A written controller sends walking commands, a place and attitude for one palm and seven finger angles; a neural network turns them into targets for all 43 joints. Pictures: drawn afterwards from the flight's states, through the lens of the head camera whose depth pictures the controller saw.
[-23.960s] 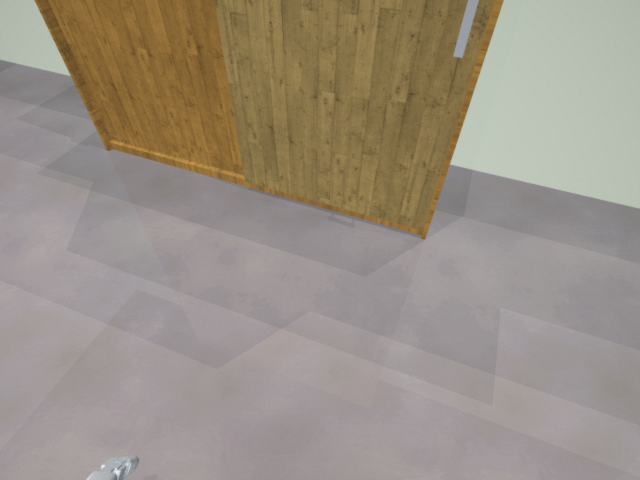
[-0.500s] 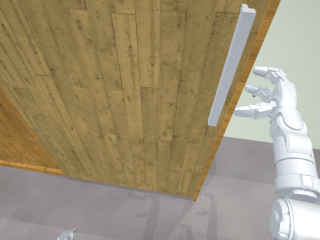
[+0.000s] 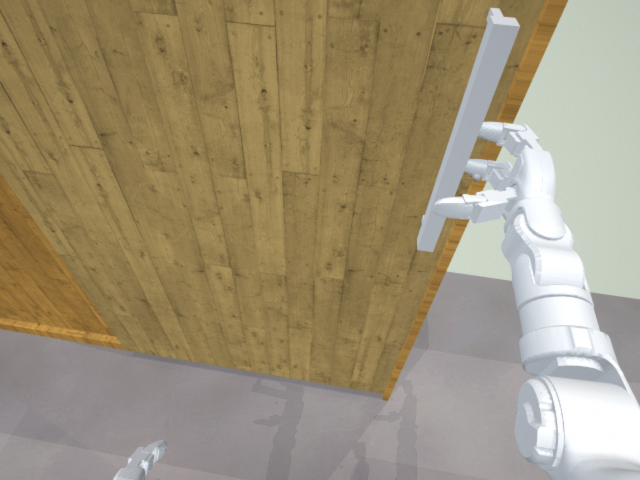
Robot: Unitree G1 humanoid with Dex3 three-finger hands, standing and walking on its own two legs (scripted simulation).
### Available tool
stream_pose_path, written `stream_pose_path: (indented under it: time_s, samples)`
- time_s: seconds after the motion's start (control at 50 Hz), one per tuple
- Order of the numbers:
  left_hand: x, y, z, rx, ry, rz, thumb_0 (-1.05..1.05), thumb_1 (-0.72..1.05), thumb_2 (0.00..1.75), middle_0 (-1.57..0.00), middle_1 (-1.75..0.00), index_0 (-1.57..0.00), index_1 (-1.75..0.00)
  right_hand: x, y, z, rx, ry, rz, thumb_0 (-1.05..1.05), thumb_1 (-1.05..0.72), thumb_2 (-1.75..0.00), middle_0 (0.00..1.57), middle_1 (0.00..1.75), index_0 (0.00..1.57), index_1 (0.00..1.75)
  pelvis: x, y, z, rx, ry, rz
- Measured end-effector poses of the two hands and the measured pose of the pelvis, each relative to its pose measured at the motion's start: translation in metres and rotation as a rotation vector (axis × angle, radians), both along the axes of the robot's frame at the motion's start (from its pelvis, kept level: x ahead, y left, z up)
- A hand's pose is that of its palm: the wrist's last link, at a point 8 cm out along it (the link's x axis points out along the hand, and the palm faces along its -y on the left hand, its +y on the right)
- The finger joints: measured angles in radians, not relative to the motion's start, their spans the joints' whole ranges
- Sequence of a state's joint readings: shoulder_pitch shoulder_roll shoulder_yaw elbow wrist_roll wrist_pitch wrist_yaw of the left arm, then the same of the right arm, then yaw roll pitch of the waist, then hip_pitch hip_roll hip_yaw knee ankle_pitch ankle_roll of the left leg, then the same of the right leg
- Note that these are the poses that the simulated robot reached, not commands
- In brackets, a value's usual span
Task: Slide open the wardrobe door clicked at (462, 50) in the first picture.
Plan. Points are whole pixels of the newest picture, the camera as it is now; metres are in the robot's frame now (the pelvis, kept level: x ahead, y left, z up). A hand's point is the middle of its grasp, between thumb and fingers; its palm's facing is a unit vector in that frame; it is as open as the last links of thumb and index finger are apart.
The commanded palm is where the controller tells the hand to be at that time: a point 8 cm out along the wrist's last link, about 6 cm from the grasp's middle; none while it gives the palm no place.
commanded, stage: feel for the door with the fingertips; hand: right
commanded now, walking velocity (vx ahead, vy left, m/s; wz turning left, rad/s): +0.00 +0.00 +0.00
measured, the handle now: (453, 150) +0.50 -0.12 +0.19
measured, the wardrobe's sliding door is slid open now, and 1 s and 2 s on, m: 0.00 0.00 0.00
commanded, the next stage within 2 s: slide the fingers in behind the handle in 0.16 s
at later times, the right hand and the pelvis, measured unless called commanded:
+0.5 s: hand (478, 175) +0.46 -0.14 +0.18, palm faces +0.11 +0.99 +0.02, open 13.7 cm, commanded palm +0.43 -0.20 +0.18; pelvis +0.00 +0.01 +0.00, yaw +1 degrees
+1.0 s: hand (461, 175) +0.45 -0.12 +0.19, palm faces +0.08 +1.00 +0.03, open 14.0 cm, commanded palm +0.42 -0.17 +0.18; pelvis +0.00 -0.01 +0.00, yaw +1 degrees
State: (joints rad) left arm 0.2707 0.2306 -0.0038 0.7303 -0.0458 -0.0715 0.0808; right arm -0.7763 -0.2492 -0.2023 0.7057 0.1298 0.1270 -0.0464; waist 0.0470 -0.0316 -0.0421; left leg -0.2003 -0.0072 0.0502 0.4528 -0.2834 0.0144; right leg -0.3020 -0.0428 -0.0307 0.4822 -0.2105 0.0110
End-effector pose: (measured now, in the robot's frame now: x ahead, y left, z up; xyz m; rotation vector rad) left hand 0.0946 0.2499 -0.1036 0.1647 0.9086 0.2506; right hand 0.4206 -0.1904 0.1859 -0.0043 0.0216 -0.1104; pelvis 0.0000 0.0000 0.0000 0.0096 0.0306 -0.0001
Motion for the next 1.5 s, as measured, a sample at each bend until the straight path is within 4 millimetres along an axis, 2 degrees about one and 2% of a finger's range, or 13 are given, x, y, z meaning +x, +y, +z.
stream_pose_path:
  time_s: [0.14,0.32,0.5,0.62,0.84,1.0,1.16,1.4,1.5]
  samples:
    - [-0.012,0.011,-0.002,0.013,0.038,0.016,0.01,0.9,0.9,-0.2,-0.3,-0.2,-0.3,0.009,0.006,-0.003,0.032,0.017,0.006,-0.01,0.5,-0.3,0.3,1.2,0.31,1.21,0.001,0.005,0.0,-0.003,0.015,-0.001]
    - [-0.03,0.022,-0.005,0.023,0.072,0.045,0.01,0.9,0.9,-0.2,-0.3,-0.2,-0.3,0.012,0.002,-0.004,0.016,-0.001,0.0,-0.01,0.5,-0.3,0.33,1.23,0.35,1.24,0.001,0.009,-0.001,-0.003,0.021,0.003]
    - [-0.039,0.024,-0.003,0.025,0.068,0.071,0.01,0.9,0.9,-0.2,-0.3,-0.2,-0.3,0.011,-0.006,-0.007,0.029,0.004,-0.001,-0.01,0.5,-0.3,0.33,1.23,0.36,1.23,-0.002,0.008,-0.001,-0.002,0.023,0.015]
    - [-0.035,0.018,-0.002,0.017,0.055,0.066,0.01,0.9,0.9,-0.2,-0.3,-0.2,-0.3,0.002,-0.009,-0.009,0.008,-0.01,0.002,-0.01,0.5,-0.3,0.31,1.21,0.32,1.21,-0.002,0.004,-0.001,0.001,0.017,0.013]
    - [-0.011,-0.001,0.001,0.004,0.0,0.02,0.01,0.9,0.9,-0.2,-0.3,-0.2,-0.3,0.003,0.008,-0.006,0.02,-0.005,0.026,-0.01,0.51,-0.3,0.3,1.21,0.3,1.2,-0.004,-0.004,-0.001,0.004,0.012,0.005]
    - [-0.004,-0.01,0.0,-0.021,-0.014,0.005,0.01,0.9,0.9,-0.2,-0.3,-0.2,-0.3,0.002,0.018,-0.002,0.037,-0.009,0.028,-0.01,0.5,-0.3,0.3,1.2,0.3,1.2,0.0,-0.007,0.0,-0.001,0.007,0.012]
    - [-0.005,-0.007,0.001,-0.015,-0.006,0.007,0.01,0.9,0.9,-0.2,-0.3,-0.2,-0.3,-0.004,0.018,-0.008,0.019,-0.006,0.007,-0.01,0.5,-0.3,0.3,1.2,0.3,1.2,0.0,-0.005,0.0,0.0,-0.005,0.012]
    - [-0.009,0.003,0.0,-0.002,0.011,0.01,0.01,0.9,0.9,-0.2,-0.3,-0.2,-0.3,0.0,0.039,0.0,0.031,-0.001,0.028,-0.01,0.51,-0.3,0.3,1.2,0.3,1.2,-0.002,0.001,0.001,-0.002,-0.001,0.007]
    - [-0.011,0.005,-0.001,-0.01,0.01,0.015,0.01,0.9,0.9,-0.2,-0.3,-0.2,-0.3,-0.002,0.041,-0.002,0.034,0.002,0.018,-0.01,0.5,-0.3,0.3,1.2,0.3,1.2,-0.001,0.004,0.001,-0.005,-0.004,0.01]
